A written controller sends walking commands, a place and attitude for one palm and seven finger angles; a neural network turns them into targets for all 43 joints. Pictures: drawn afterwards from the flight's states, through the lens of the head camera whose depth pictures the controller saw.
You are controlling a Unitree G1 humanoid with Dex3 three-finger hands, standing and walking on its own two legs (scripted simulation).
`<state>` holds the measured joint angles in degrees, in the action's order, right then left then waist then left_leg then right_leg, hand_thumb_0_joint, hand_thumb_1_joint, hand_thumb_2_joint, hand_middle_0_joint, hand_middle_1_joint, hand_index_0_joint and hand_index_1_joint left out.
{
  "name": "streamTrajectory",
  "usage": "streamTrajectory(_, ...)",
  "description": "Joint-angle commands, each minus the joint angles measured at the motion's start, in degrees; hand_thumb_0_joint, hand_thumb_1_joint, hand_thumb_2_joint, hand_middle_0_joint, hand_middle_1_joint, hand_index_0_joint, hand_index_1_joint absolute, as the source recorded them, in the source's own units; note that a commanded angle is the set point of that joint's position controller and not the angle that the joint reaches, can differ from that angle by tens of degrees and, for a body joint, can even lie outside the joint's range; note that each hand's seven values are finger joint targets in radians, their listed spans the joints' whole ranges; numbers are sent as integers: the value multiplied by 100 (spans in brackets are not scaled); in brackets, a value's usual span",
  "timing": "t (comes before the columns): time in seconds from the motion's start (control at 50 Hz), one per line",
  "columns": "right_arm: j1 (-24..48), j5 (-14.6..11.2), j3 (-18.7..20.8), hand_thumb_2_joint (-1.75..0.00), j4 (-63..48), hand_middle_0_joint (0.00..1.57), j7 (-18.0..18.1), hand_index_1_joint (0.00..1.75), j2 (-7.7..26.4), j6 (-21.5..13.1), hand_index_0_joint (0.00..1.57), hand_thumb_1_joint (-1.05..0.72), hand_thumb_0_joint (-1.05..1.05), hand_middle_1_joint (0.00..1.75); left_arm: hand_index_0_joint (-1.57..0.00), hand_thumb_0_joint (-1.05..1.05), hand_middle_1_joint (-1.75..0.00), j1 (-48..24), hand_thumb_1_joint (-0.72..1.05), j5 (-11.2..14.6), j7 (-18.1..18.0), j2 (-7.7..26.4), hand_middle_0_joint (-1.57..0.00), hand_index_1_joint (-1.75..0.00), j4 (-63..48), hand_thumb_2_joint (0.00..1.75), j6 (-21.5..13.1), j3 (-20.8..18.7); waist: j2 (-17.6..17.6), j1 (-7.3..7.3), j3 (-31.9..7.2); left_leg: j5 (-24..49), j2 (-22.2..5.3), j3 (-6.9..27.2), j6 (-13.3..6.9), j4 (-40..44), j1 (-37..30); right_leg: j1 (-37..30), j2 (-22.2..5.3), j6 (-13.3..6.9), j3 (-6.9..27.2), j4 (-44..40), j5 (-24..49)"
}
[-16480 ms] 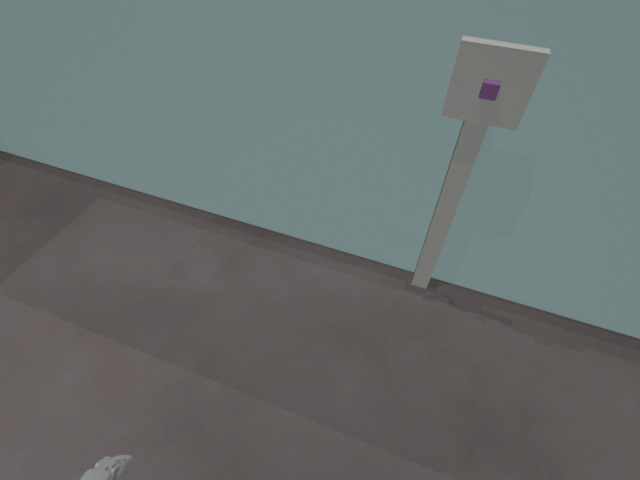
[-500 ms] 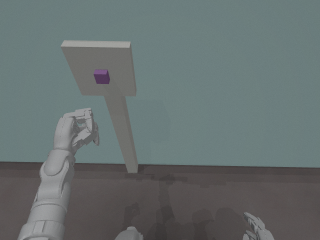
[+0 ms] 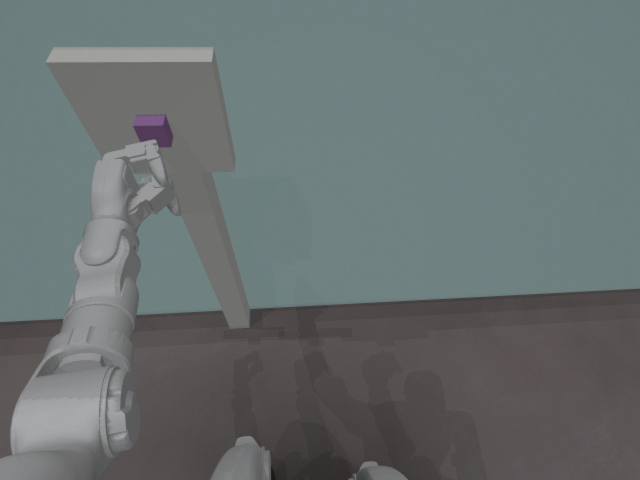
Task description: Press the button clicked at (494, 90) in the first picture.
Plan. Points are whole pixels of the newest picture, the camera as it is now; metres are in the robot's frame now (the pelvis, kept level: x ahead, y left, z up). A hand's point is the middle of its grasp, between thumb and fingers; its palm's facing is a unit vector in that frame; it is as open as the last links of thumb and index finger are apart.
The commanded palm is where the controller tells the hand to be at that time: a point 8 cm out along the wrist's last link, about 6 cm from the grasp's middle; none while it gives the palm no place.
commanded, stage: aim a knuckle at the button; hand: left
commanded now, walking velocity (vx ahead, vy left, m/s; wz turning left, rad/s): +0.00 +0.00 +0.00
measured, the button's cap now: (154, 129) +0.54 +0.20 +0.11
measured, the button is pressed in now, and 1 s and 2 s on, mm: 0 0 7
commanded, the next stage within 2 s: press the button with the knuckle in 0.66 s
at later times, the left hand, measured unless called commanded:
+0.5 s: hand (162, 197) +0.45 +0.19 +0.08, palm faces +0.04 -1.00 +0.01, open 3.1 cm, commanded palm +0.42 +0.24 +0.08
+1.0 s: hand (170, 181) +0.47 +0.18 +0.08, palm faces +0.06 -1.00 -0.01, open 3.1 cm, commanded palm +0.44 +0.23 +0.08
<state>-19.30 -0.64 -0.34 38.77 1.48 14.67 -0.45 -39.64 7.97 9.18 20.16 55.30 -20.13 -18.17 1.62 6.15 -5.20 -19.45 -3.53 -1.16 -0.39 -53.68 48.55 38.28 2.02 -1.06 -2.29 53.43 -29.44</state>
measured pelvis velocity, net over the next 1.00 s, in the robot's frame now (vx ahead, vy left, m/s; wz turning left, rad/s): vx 0.00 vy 0.00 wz -0.01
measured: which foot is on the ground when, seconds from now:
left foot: down 0.00-1.00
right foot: down 0.00-1.00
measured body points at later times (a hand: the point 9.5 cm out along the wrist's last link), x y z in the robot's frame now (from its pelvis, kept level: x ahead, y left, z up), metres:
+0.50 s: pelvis +0.00 +0.00 +0.00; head +0.08 +0.02 +0.44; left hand +0.44 +0.24 +0.08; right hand +0.08 -0.26 -0.12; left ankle +0.06 +0.12 -0.68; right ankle -0.04 -0.11 -0.68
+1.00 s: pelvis +0.00 +0.00 -0.01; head +0.08 +0.01 +0.44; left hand +0.46 +0.23 +0.09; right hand +0.04 -0.26 -0.13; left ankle +0.06 +0.12 -0.68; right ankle -0.04 -0.11 -0.68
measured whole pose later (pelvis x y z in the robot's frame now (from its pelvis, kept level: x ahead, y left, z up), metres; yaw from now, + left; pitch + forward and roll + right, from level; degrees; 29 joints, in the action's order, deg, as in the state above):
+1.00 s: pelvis +0.00 +0.00 -0.01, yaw -1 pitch +16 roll -3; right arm -20.7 -0.4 -0.6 37.3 0.3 14.0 2.7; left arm -42.2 6.7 8.2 21.2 58.3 -22.1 -19.0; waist 2.1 6.8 -6.2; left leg -20.7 -4.0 -1.1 -0.7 -56.1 51.3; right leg 40.7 2.6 -0.8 -2.1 55.0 -30.0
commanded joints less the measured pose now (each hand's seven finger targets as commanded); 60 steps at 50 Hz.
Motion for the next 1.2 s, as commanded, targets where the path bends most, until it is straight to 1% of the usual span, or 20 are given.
streamTrajectory(0.0,-529,37,327,-90,-584,20,-25,30,906,-83,20,-90,0,30,-130,0,-150,-2029,90,57,99,1341,-130,-150,-921,90,-528,-323,168,-105,-2458,1502,222,247,-162,281,-2509,165,140,38,109,-723,2313)
streamTrajectory(0.08,-562,7,329,-90,-713,20,-54,30,918,69,20,-90,0,30,-130,0,-150,-1841,90,97,256,1416,-130,-150,-933,90,-411,-344,7,-113,-2285,1434,229,154,-197,281,-2176,30,150,79,145,-746,2489)
streamTrajectory(0.14,-552,-10,351,-90,-825,20,-57,30,913,127,20,-90,0,30,-130,0,-150,-1628,90,179,272,1535,-130,-150,-1360,90,-427,-515,176,-208,-2541,1620,246,114,-196,274,-2312,-155,164,71,170,-727,2726)
streamTrajectory(0.24,-521,-37,345,-90,-733,20,-32,30,849,125,20,-90,0,30,-130,0,-150,-2084,90,176,209,1310,-130,-150,-1741,90,-599,-254,300,5,-2278,1446,200,189,-198,249,-2506,214,197,71,137,-777,2421)
streamTrajectory(0.3,-526,-30,353,-90,-712,20,-32,30,853,85,20,-90,0,30,-130,0,-150,-2133,90,171,187,1142,-130,-150,-1944,90,-627,-80,560,6,-2458,1613,198,247,-177,230,-2814,302,208,32,107,-742,2428)
streamTrajectory(0.38,-505,-45,333,-90,-642,20,-19,30,904,111,20,-90,0,30,-130,0,-150,-1828,90,186,197,1183,-130,-150,-1203,90,-381,-150,89,16,-1996,1253,198,275,-177,306,-2444,374,194,54,64,-835,2144)
streamTrajectory(0.42,-482,-42,322,-90,-665,20,-12,30,917,126,20,-90,0,30,-130,0,-150,-1897,90,164,200,1247,-130,-150,-1028,90,-312,-199,33,3,-1946,1162,211,257,-184,308,-2313,377,168,65,72,-825,2076)
streamTrajectory(0.44,-436,-47,298,-90,-699,20,-19,30,878,119,20,-90,0,30,-130,0,-150,-2076,90,176,223,1056,-130,-150,-1080,90,-305,-17,189,59,-1881,1133,226,239,-190,304,-2326,446,157,68,85,-839,2062)
streamTrajectory(0.48,-431,-34,306,-90,-739,20,-22,30,895,124,20,-90,0,30,-130,0,-150,-2131,90,139,205,1218,-130,-150,-1170,90,-373,-134,337,-22,-2027,1143,214,277,-165,292,-2435,486,163,29,67,-785,1938)
streamTrajectory(0.54,-391,-14,311,-90,-752,20,-54,30,840,88,20,-90,0,30,-130,0,-150,-2456,90,140,122,894,-130,-150,-1420,90,-553,112,416,61,-2254,1187,191,339,-155,240,-2714,657,184,28,40,-747,1858)
streamTrajectory(0.58,-397,-19,325,-90,-766,20,-59,30,877,82,20,-90,0,30,-130,0,-150,-2371,90,119,74,966,-130,-150,-1521,90,-617,71,493,23,-2428,1278,168,402,-124,254,-2871,669,201,-2,12,-694,1828)
streamTrajectory(0.66,-421,-18,312,-90,-700,20,-75,30,885,100,20,-90,0,30,-130,0,-150,-2543,90,55,-27,810,-130,-150,-1225,90,-521,227,356,121,-2158,1054,167,435,-124,273,-2677,812,195,18,-22,-713,1655)
streamTrajectory(0.8,-524,43,297,-90,-680,20,-55,30,910,128,20,-90,0,30,-130,0,-150,-2635,90,19,-185,1362,-130,-150,-1123,90,-554,-308,110,20,-2387,1245,198,342,-166,212,-2460,435,185,37,58,-687,1972)
streamTrajectory(0.82,-512,36,288,-90,-685,20,-56,30,899,131,20,-90,0,30,-130,0,-150,-2679,90,-20,-182,1434,-130,-150,-1153,90,-590,-320,259,7,-2413,1285,199,318,-161,203,-2460,435,184,44,89,-673,2038)
streamTrajectory(0.96,-625,35,308,-90,-628,20,-82,30,887,158,20,-90,0,30,-130,0,-150,-2708,90,-21,4,1214,-130,-150,-825,90,-585,-117,283,105,-2345,1240,191,289,-164,178,-2440,531,210,50,84,-714,2043)
streamTrajectory(1.02,-702,32,302,-90,-600,20,-70,30,943,195,20,-90,0,30,-130,0,-150,-2788,90,0,74,1433,-130,-150,-595,90,-483,-258,255,103,-2241,1151,185,298,-169,189,-2266,559,202,48,83,-709,1955)
streamTrajectory(1.06,-711,30,311,-90,-587,20,-71,30,918,201,20,-90,0,30,-130,0,-150,-2948,90,7,92,1240,-130,-150,-523,90,-449,-108,246,187,-2134,1110,193,288,-186,165,-2255,671,209,59,92,-755,1923)
streamTrajectory(1.1,-787,54,325,-90,-563,20,-65,30,951,199,20,-90,0,30,-130,0,-150,-3054,90,-15,60,1537,-130,-150,-615,90,-521,-337,221,134,-2312,1222,184,317,-192,125,-2265,577,214,39,104,-686,1989)
streamTrajectory(1.12,-769,50,328,-90,-568,20,-76,30,935,194,20,-90,0,30,-130,0,-150,-3161,90,-15,39,1475,-130,-150,-766,90,-569,-286,383,147,-2516,1345,189,307,-191,115,-2401,574,206,46,113,-662,2088)
streamTrajectory(1.18,-792,69,331,-90,-513,20,-94,30,915,186,20,-90,0,30,-130,0,-150,-3228,90,-62,3,1464,-130,-150,-756,90,-666,-266,520,153,-2509,1376,164,338,-157,65,-2502,717,217,31,83,-622,2020)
